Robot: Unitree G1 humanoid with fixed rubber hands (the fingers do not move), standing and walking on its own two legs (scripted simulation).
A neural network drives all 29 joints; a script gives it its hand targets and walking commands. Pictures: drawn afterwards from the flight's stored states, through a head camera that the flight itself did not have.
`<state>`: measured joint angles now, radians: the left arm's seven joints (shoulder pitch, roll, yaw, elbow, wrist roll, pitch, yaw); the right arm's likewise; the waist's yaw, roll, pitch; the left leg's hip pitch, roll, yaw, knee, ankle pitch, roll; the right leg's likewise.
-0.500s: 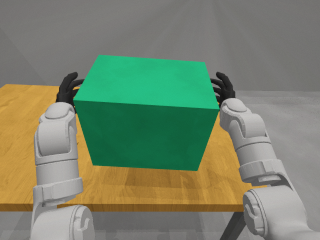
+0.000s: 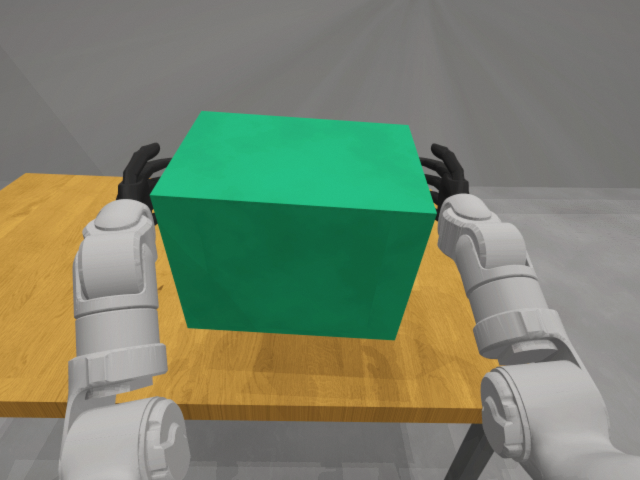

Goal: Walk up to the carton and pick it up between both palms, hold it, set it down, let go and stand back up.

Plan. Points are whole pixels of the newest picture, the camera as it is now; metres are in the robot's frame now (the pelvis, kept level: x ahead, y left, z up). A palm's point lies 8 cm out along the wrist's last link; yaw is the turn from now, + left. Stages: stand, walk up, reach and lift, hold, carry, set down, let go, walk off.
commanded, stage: hold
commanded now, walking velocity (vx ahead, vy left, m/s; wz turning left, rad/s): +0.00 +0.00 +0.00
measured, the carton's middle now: (298, 226) +0.40 +0.01 +0.20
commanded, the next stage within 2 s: none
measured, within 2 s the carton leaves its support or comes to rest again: neither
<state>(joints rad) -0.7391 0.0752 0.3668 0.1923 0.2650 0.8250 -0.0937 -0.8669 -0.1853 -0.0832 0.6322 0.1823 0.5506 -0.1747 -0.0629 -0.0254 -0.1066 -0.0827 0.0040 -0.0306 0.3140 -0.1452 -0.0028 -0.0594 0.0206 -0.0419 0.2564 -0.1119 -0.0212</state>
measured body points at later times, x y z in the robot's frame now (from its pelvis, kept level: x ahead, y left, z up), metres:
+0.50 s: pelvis +0.01 +0.01 +0.00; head -0.05 +0.03 +0.44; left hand +0.38 +0.19 +0.24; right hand +0.39 -0.18 +0.24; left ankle +0.02 +0.12 -0.75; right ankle +0.02 -0.11 -0.75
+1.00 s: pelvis +0.01 +0.00 +0.00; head -0.06 +0.02 +0.44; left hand +0.38 +0.19 +0.25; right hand +0.38 -0.19 +0.25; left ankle +0.02 +0.12 -0.75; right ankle +0.02 -0.11 -0.75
